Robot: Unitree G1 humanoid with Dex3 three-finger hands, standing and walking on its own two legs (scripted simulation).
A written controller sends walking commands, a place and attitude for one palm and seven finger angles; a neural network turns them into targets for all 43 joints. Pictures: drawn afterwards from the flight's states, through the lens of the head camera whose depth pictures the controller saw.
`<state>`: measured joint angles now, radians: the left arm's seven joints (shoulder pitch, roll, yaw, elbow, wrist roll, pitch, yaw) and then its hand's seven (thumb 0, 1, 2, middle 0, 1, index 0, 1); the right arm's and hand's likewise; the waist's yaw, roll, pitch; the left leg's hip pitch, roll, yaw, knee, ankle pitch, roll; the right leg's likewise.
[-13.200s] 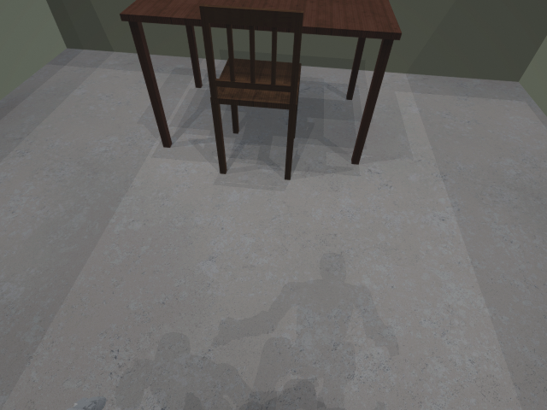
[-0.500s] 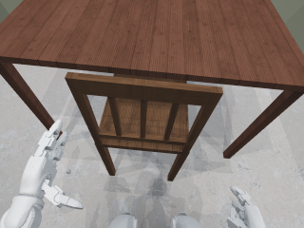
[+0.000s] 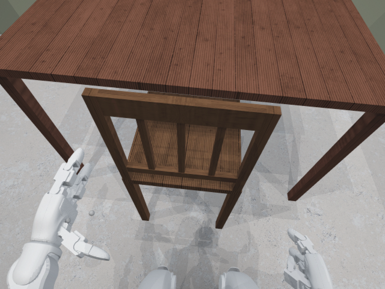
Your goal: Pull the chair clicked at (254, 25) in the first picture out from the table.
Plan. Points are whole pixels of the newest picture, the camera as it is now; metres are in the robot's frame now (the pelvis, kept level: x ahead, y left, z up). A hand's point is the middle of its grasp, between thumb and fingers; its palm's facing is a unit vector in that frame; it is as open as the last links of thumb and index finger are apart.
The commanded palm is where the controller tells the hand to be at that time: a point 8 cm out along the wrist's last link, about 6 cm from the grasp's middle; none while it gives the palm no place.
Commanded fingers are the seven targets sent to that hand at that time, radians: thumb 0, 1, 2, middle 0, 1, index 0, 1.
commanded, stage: aim the fingers beside a spindle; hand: left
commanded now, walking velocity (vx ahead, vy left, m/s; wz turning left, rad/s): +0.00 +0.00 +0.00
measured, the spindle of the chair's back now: (181, 149) +0.44 +0.05 -0.03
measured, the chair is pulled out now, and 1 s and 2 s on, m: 0.00 0.00 0.00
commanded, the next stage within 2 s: push the fingers through the gap in 1.82 s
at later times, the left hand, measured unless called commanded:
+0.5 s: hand (113, 203) +0.27 +0.17 +0.02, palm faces -0.07 -1.00 -0.03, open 16.9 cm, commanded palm +0.26 +0.23 +0.02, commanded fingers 0.00 -0.50 0.30 -0.06 -0.08 -0.06 -0.08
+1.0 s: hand (131, 198) +0.29 +0.15 +0.00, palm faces -0.08 -1.00 -0.01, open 16.9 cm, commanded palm +0.28 +0.20 +0.00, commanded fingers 0.00 -0.50 0.30 -0.06 -0.08 -0.06 -0.08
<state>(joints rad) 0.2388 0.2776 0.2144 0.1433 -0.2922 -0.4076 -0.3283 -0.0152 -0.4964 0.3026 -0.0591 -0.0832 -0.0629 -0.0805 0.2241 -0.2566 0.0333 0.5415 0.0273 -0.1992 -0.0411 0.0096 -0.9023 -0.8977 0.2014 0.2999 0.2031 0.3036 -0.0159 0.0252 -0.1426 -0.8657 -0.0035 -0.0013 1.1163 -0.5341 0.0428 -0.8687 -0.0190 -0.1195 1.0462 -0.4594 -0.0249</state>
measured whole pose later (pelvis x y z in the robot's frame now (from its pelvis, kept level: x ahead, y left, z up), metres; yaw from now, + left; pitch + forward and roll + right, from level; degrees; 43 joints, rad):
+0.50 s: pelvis +0.00 +0.00 -0.01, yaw +0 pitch +19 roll -2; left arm 0.15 0.25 0.17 0.19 -0.27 -0.44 -0.29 -0.02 -0.50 0.30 -0.06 -0.08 -0.06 -0.08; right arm 0.22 -0.26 0.02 0.55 0.02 -0.18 -0.03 0.01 -0.90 -0.90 0.20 0.30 0.20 0.30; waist -0.03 0.02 -0.15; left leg -0.95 0.00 0.00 1.17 -0.56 0.04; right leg -0.96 -0.02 -0.11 1.11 -0.48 -0.03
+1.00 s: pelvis +0.00 +0.00 -0.03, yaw -1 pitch +21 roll -2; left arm 0.07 0.21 0.08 0.22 -0.20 -0.44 -0.18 -0.02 -0.50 0.30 -0.06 -0.08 -0.06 -0.08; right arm 0.20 -0.25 0.02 0.53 0.01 -0.11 -0.01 0.01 -0.90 -0.90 0.20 0.30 0.20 0.30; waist -0.03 0.02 -0.16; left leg -1.03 0.00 0.01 1.24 -0.58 0.05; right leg -1.04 -0.02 -0.10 1.18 -0.50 -0.03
